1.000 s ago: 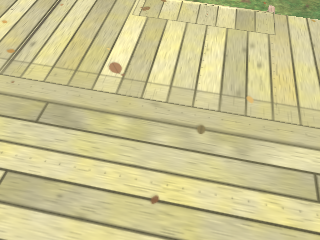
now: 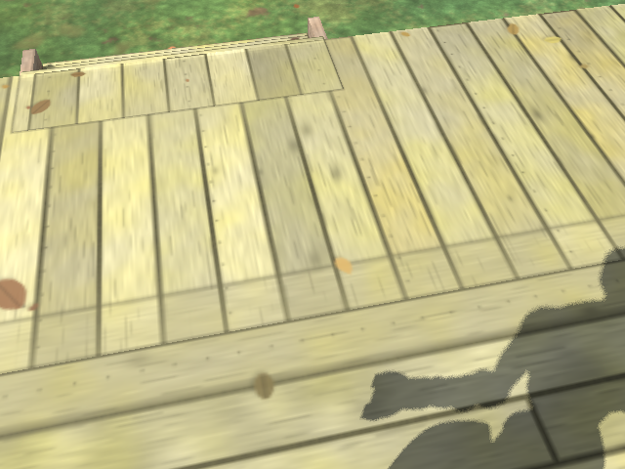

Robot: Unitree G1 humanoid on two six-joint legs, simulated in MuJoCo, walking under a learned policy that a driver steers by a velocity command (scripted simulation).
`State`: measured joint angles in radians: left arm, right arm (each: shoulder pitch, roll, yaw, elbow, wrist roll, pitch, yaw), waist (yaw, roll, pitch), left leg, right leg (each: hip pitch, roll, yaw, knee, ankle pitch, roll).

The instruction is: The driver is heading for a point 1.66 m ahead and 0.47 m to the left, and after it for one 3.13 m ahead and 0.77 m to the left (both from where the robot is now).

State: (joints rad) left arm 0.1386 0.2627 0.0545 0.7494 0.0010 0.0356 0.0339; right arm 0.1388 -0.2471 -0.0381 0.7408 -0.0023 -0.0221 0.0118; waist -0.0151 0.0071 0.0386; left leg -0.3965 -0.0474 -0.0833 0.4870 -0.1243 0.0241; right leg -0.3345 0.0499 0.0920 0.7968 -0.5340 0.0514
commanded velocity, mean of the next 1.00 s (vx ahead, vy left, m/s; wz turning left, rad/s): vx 0.01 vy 0.00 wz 0.41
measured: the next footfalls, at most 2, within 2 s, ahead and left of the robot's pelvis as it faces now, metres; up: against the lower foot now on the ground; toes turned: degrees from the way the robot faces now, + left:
right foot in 0.16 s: +0.05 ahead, -0.14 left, +0.00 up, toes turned +10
left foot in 0.58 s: +0.01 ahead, +0.12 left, +0.00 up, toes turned +23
